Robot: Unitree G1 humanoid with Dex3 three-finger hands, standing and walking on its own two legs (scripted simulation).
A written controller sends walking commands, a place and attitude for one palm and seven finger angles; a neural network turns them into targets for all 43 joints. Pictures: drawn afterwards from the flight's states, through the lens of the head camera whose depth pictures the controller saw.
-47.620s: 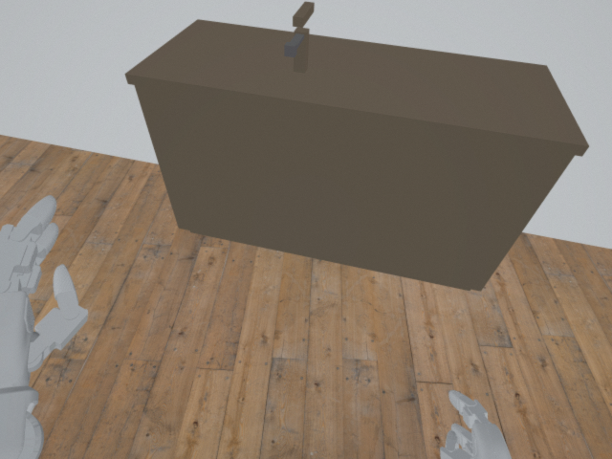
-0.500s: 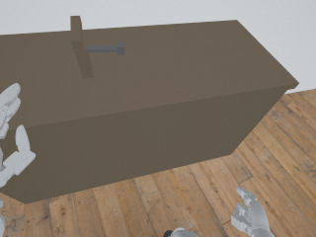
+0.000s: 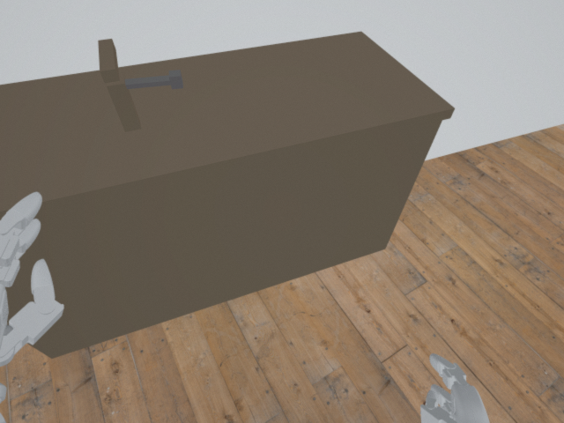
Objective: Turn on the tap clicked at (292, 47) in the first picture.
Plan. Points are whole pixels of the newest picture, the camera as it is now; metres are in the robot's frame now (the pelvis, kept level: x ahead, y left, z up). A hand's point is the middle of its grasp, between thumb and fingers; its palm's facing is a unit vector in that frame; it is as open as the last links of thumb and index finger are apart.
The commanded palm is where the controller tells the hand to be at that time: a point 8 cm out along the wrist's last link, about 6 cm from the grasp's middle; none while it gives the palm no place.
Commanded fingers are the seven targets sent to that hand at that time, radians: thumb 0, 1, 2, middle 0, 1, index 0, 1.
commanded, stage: stop stepping back and stand still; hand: left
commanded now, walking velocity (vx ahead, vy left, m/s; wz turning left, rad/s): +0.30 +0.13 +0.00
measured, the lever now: (176, 79) +0.76 +0.24 +0.09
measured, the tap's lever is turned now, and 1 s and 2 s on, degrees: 82 82 82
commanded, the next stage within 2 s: stand and check the lever's angle in 0.60 s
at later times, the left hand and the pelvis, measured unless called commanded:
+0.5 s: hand (52, 379) +0.15 +0.20 +0.16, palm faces +0.35 -0.84 -0.42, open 7.4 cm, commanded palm +0.09 +0.26 +0.18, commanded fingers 0.00 0.90 0.90 -0.20 -0.30 -0.20 -0.30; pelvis -0.06 -0.03 +0.00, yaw +1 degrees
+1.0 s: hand (80, 337) +0.18 +0.18 +0.17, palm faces +0.38 -0.81 -0.44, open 7.4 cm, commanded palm +0.12 +0.23 +0.18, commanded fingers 0.00 0.90 0.90 -0.20 -0.30 -0.20 -0.30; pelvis -0.03 -0.05 +0.00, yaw +2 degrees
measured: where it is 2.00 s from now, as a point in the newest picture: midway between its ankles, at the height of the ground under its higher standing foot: outside the picture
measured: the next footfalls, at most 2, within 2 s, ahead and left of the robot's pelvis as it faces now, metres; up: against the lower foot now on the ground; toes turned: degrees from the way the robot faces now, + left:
left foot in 0.08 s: -0.05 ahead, +0.15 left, +0.00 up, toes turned +3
left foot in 0.56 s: +0.00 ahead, +0.09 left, +0.00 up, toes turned +3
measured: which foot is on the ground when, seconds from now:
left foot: up 0.00-0.06, down 0.08-0.28, up 0.30-0.54, down 0.56-1.00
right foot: down 0.00-0.56, up 0.58-0.74, down 0.76-1.00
